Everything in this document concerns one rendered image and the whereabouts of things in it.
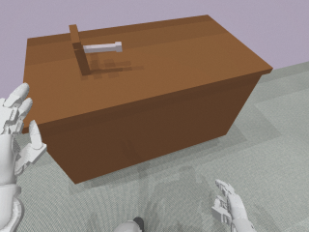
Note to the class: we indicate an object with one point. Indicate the robot left forearm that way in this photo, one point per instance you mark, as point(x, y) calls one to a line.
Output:
point(12, 209)

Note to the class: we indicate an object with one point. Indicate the left robot foot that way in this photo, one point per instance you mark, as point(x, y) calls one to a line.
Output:
point(140, 222)

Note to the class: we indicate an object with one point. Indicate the robot left thigh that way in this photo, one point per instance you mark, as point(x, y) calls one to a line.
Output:
point(127, 227)

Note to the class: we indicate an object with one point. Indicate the robot left hand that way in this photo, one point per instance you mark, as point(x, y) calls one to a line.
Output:
point(12, 113)

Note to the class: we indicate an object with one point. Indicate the counter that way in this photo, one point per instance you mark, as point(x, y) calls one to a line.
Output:
point(175, 84)

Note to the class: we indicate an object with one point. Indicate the robot right hand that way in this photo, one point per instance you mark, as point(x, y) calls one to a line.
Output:
point(230, 209)

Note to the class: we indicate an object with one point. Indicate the tap lever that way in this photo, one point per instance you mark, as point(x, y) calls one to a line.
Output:
point(92, 48)

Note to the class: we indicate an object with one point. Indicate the robot right forearm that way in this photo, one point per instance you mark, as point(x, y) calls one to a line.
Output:
point(241, 224)

